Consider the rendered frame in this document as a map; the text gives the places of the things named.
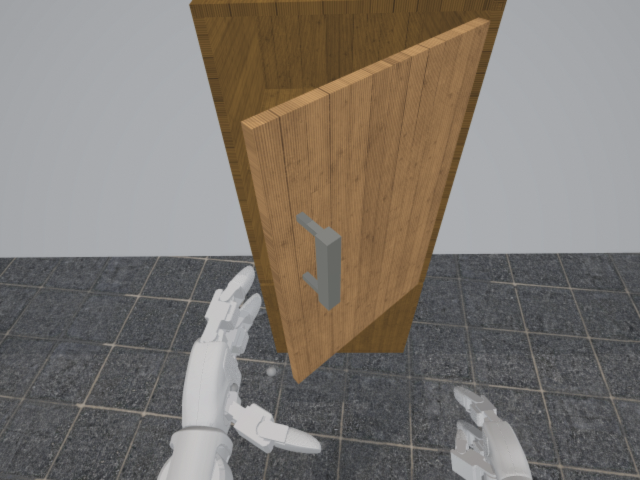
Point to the right robot hand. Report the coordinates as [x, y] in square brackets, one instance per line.
[496, 454]

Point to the handle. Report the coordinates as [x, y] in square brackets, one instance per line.
[328, 261]

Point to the left robot hand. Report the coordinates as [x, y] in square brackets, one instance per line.
[213, 368]

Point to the left robot forearm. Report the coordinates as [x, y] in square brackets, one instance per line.
[199, 453]

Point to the cupboard door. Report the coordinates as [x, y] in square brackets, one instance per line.
[367, 155]

